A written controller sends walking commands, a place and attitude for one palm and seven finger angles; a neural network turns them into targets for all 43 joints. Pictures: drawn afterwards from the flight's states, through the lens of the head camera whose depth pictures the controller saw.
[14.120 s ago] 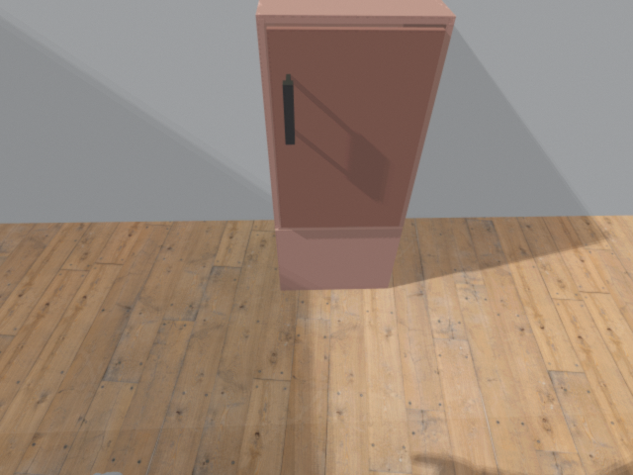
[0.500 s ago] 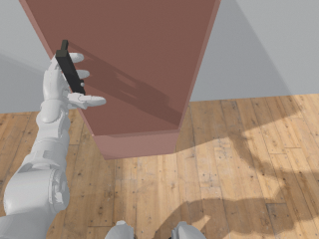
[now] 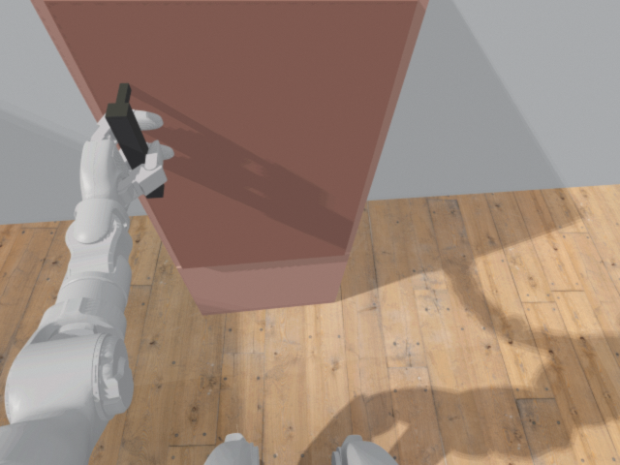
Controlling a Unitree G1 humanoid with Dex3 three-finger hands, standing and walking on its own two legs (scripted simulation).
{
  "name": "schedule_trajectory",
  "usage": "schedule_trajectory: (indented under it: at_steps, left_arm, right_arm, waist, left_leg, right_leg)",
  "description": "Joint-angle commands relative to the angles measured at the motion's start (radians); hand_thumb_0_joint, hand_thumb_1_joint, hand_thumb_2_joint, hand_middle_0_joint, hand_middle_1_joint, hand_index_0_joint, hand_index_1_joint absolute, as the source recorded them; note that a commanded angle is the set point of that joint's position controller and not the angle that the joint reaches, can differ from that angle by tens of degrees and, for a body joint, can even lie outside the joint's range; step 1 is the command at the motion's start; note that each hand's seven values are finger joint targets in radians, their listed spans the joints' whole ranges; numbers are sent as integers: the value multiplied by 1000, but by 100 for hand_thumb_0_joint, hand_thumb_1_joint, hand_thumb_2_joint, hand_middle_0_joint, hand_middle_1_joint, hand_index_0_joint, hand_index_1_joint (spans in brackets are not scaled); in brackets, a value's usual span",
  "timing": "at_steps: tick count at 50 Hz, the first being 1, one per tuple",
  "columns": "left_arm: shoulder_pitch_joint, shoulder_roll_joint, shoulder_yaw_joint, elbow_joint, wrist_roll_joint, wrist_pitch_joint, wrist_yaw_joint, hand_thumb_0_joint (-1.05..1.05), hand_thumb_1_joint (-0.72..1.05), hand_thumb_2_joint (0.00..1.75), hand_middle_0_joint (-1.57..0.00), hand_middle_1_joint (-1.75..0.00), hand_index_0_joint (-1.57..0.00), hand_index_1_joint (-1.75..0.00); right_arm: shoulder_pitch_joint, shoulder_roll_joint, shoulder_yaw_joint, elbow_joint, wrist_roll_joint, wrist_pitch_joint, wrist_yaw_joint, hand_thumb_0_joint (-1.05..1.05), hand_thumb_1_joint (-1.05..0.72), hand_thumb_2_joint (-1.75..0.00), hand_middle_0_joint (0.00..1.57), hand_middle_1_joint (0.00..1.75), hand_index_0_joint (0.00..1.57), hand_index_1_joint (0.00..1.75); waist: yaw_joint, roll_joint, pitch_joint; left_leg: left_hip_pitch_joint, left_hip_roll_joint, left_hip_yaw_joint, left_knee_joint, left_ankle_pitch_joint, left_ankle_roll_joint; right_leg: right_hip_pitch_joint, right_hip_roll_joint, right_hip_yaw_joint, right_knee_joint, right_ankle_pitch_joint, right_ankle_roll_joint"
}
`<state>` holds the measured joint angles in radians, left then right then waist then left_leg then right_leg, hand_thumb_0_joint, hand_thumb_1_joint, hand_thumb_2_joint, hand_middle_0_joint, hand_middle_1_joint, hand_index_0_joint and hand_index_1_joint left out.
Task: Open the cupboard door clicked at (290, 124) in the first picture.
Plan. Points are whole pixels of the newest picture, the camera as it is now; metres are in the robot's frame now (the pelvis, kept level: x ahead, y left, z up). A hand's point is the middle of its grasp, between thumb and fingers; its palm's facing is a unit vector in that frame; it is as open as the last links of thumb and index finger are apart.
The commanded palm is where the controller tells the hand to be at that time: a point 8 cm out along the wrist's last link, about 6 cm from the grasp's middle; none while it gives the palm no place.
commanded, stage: close the thumb around the handle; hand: left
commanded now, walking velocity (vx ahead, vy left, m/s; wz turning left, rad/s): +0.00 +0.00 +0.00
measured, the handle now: (140, 144) +0.52 +0.21 +0.08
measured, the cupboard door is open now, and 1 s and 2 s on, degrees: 0 40 41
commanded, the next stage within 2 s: pull the door open along its arc in 0.02 s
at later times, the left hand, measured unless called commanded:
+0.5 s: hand (163, 209) +0.41 +0.16 +0.08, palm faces +0.05 -1.00 +0.02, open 5.9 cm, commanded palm +0.36 +0.20 +0.08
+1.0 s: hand (257, 317) +0.27 +0.05 +0.09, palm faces +0.32 -0.95 -0.02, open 6.1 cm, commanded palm +0.19 +0.07 +0.08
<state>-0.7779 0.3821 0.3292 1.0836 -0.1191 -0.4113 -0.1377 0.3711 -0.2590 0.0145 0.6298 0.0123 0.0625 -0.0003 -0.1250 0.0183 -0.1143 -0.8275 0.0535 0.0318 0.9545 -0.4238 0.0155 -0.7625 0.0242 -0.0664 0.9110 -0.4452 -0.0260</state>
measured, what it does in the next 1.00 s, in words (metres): stands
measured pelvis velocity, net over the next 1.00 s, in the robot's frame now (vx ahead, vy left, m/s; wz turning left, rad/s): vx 0.00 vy -0.02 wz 0.05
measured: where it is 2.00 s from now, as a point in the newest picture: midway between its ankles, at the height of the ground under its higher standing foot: outside the picture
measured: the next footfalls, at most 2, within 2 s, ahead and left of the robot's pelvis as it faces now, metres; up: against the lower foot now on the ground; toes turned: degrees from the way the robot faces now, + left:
none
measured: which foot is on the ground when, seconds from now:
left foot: down 0.00-1.00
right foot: down 0.00-1.00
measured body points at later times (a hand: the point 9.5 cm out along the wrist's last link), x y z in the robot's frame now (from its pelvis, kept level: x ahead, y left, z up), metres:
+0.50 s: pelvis +0.01 +0.01 +0.01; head +0.07 +0.01 +0.46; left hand +0.40 +0.22 +0.08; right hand +0.07 -0.25 -0.10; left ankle +0.02 +0.11 -0.68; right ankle -0.01 -0.11 -0.68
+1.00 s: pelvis +0.00 -0.02 +0.01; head +0.00 -0.04 +0.46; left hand +0.25 +0.10 +0.09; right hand +0.22 -0.20 -0.06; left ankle +0.02 +0.11 -0.68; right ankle -0.01 -0.11 -0.68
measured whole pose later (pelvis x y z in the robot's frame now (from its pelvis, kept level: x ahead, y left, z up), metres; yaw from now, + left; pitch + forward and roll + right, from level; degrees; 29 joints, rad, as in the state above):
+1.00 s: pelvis +0.00 -0.02 +0.01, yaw +3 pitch +6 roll +0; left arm 0.20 -0.05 -0.31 -0.04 0.06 -0.06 0.54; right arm 0.16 -0.15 0.04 0.50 -0.04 0.03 0.06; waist -0.02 0.04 -0.13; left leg -0.57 0.03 -0.01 0.88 -0.42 -0.02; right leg -0.50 0.01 -0.10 0.87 -0.47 -0.06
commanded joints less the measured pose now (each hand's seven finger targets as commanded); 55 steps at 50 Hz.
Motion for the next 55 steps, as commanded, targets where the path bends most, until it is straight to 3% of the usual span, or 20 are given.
schedule_trajectory:
  at_steps: [1, 7, 9, 15, 18, 20, 22, 25, 26, 27, 29, 33, 34, 37, 39, 41, 48, 50, 52, 55]
  left_arm:
    - [-388, 244, 48, -214, -11, -74, -6, 0, 90, 90, -40, -135, -40, -135]
    - [-424, 203, 12, -234, -13, -76, -1, 0, 90, 90, -40, -135, -40, -135]
    - [-392, 210, 26, -267, -17, -86, 0, 0, 90, 90, -40, -135, -40, -135]
    - [-171, 147, 0, -368, -37, -72, -2, 0, 90, 90, -40, -135, -40, -135]
    - [-30, 101, -19, -490, -62, -53, 0, 0, 90, 90, -40, -135, -40, -135]
    - [98, 53, -49, -582, -73, -44, 4, 0, 90, 90, -40, -135, -40, -135]
    - [176, 1, -90, -685, -85, -33, 17, 0, 90, 90, -40, -135, -40, -135]
    - [275, -61, -150, -807, -81, -14, 43, 0, 90, 90, -40, -135, -40, -135]
    - [273, -113, -33, -879, -147, 1, 187, 0, 90, 90, -40, -135, -40, -135]
    - [332, -204, -141, -915, -107, 16, 261, 0, 90, 90, -40, -135, -40, -135]
    - [399, -239, -169, -945, -50, 31, 387, 0, 90, 90, -40, -135, -40, -135]
    - [468, -400, -335, -1097, 93, 67, 596, 0, 90, 90, -40, -135, -40, -135]
    - [524, -413, -341, -1100, 120, 89, 643, 0, 90, 90, -40, -135, -40, -135]
    - [552, -522, -479, -1173, 213, 163, 740, 0, 90, 90, -40, -135, -40, -135]
    - [620, -549, -527, -1198, 242, 199, 746, 0, 90, 90, -40, -135, -40, -135]
    - [639, -594, -591, -1253, 256, 217, 745, 0, 90, 90, -40, -135, -40, -135]
    - [968, -680, -706, -1428, 202, 277, 696, 0, 90, 90, -40, -135, -40, -135]
    - [1075, -694, -720, -1460, 186, 304, 681, 0, 90, 90, -40, -135, -40, -135]
    - [1159, -664, -703, -1512, 172, 322, 667, 0, 90, 90, -40, -135, -40, -135]
    - [1076, -601, -660, -1491, 170, 324, 662, 0, 90, 90, -40, -135, -40, -135]
  right_arm:
    - [115, -162, -59, -73, -3, -16, -12, 0, -90, -90, 20, 30, 20, 30]
    - [111, -158, -60, -72, -4, -18, -11, 0, -90, -90, 20, 30, 20, 30]
    - [115, -162, -64, -78, -6, -20, -9, 0, -90, -90, 20, 30, 20, 30]
    - [86, -154, -69, -115, 4, -17, 4, 0, -90, -90, 20, 30, 20, 30]
    - [62, -146, -72, -148, 10, -22, 10, 0, -90, -90, 20, 30, 20, 30]
    - [39, -137, -72, -167, 16, -32, 16, 0, -90, -90, 20, 30, 20, 30]
    - [18, -130, -73, -180, 20, -41, 20, 0, -90, -90, 20, 30, 20, 30]
    - [-19, -121, -72, -197, 21, -58, 22, 0, -90, -90, 20, 30, 20, 30]
    - [-70, -85, -67, -200, 13, -72, 22, 0, -90, -90, 20, 30, 20, 30]
    - [-80, -84, -63, -203, 3, -85, 29, 0, -90, -90, 20, 30, 20, 30]
    - [-91, -86, -62, -194, -16, -99, 40, 0, -90, -90, 20, 30, 20, 30]
    - [-147, -62, -62, -210, -51, -102, 62, 0, -90, -90, 20, 30, 20, 30]
    - [-150, -61, -64, -214, -59, -100, 63, 0, -90, -90, 20, 30, 20, 30]
    - [-196, -45, -58, -227, -70, -84, 65, 0, -90, -90, 20, 30, 20, 30]
    - [-205, -39, -56, -242, -75, -73, 53, 0, -90, -90, 20, 30, 20, 30]
    - [-237, -25, -50, -255, -71, -68, 43, 0, -90, -90, 20, 30, 20, 30]
    - [-320, 8, -19, -283, -50, -76, 55, 0, -90, -90, 20, 30, 20, 30]
    - [-340, 14, -12, -287, -45, -80, 64, 0, -90, -90, 20, 30, 20, 30]
    - [-342, 14, -9, -296, -44, -76, 63, 0, -90, -90, 20, 30, 20, 30]
    - [-344, 7, -6, -293, -48, -71, 47, 0, -90, -90, 20, 30, 20, 30]
  waist:
    - [5, 56, -409]
    - [-12, 67, -391]
    - [5, 71, -432]
    - [49, 64, -438]
    - [68, 18, -433]
    - [86, 40, -421]
    - [84, 8, -384]
    - [83, 23, -331]
    - [171, 24, -320]
    - [131, 33, -306]
    - [124, -43, -261]
    - [125, 6, -293]
    - [129, -37, -292]
    - [109, -22, -273]
    - [103, -79, -254]
    - [98, -66, -242]
    - [125, -20, -181]
    - [134, -45, -163]
    - [141, -77, -160]
    - [119, -88, -82]
  left_leg:
    - [322, -43, -49, -81, 363, 15]
    - [326, -43, -47, -85, 346, 15]
    - [353, -43, -51, -84, 375, 13]
    - [384, -39, -41, -104, 442, 9]
    - [366, -44, -23, -122, 440, 16]
    - [390, -41, -20, -133, 476, 13]
    - [390, -40, -16, -146, 470, 15]
    - [402, -38, -17, -160, 446, 13]
    - [364, -42, -14, -172, 442, -1]
    - [389, -40, -17, -173, 426, -6]
    - [364, -36, -30, -172, 381, -5]
    - [390, -37, -32, -162, 382, -9]
    - [378, -37, -39, -162, 366, -8]
    - [385, -39, -42, -160, 335, -9]
    - [381, -39, -45, -163, 316, -6]
    - [397, -43, -42, -162, 301, -2]
    - [410, -54, -45, -159, 291, -4]
    - [404, -57, -46, -156, 272, -5]
    - [404, -64, -41, -151, 262, -8]
    - [385, -76, -41, -140, 211, -7]
  right_leg:
    - [150, 31, 47, -104, 407, 11]
    - [133, 30, 46, -110, 393, 14]
    - [148, 32, 42, -102, 406, 8]
    - [191, 36, 31, -104, 459, 5]
    - [262, 35, 34, -119, 503, 10]
    - [274, 33, 28, -120, 520, 6]
    - [285, 33, 25, -131, 526, 9]
    - [270, 28, 18, -139, 496, 12]
    - [293, 27, 2, -140, 456, 7]
    - [271, 27, -6, -134, 429, 10]
    - [252, 24, -16, -135, 378, 10]
    - [249, 6, -13, -108, 363, 4]
    - [261, 6, -16, -113, 346, 3]
    - [252, 0, -19, -119, 323, -5]
    - [273, -1, -15, -142, 322, -7]
    - [280, -7, -11, -156, 323, -7]
    - [329, -17, -11, -185, 366, -9]
    - [338, -23, -8, -205, 370, -4]
    - [362, -37, 11, -226, 409, 8]
    - [333, -60, 62, -280, 374, 26]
